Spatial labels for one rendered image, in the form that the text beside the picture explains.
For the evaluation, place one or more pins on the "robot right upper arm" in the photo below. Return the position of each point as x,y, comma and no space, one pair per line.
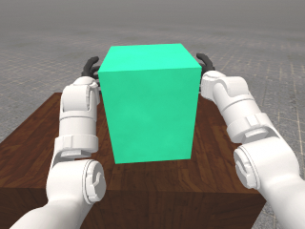
269,166

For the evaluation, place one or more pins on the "left robot hand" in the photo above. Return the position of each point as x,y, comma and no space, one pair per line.
89,70

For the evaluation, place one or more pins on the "right robot hand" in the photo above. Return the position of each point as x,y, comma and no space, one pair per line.
206,67

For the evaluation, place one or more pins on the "left robot forearm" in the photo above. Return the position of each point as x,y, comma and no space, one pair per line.
77,126

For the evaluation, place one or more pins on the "right robot forearm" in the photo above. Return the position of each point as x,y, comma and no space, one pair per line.
245,122

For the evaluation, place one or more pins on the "carton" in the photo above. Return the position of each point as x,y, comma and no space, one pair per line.
150,95

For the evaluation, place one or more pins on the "pedestal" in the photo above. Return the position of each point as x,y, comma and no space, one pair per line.
201,192

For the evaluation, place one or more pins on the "robot left upper arm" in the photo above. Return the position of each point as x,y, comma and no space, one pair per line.
73,188

